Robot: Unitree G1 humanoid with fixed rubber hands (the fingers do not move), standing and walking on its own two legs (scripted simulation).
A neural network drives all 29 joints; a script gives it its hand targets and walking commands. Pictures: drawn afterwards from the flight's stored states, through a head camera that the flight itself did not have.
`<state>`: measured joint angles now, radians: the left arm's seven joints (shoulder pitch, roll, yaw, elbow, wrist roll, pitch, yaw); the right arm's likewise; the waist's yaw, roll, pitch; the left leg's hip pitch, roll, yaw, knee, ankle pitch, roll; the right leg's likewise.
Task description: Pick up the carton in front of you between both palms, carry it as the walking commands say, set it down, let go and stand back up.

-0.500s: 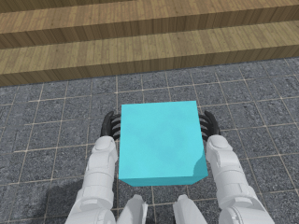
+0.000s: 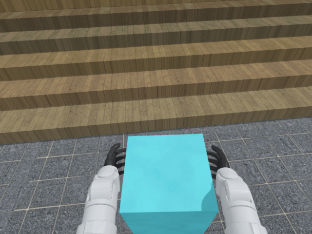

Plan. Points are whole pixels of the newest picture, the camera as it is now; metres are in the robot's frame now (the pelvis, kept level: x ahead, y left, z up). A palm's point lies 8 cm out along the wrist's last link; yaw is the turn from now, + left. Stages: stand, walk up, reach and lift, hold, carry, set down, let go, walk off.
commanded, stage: reach and lift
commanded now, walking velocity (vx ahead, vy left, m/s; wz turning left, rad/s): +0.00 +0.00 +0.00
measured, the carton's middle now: (166, 187) +0.28 +0.00 -0.06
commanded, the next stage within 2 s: hold in 0.98 s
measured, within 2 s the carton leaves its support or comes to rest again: neither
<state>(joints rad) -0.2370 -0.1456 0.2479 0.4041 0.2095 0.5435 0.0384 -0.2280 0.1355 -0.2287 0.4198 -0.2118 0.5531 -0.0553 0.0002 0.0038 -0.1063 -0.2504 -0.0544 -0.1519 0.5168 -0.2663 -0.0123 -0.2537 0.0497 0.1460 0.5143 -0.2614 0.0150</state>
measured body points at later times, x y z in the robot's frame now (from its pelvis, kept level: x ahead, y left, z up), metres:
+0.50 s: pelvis -0.02 +0.00 +0.00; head -0.04 +0.00 +0.45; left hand +0.30 +0.15 +0.03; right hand +0.29 -0.15 +0.02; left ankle +0.01 +0.13 -0.74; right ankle +0.01 -0.13 -0.74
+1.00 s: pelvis +0.00 +0.00 +0.01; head -0.04 +0.00 +0.46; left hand +0.30 +0.15 +0.04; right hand +0.29 -0.15 +0.03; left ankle +0.01 +0.13 -0.74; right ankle +0.01 -0.13 -0.74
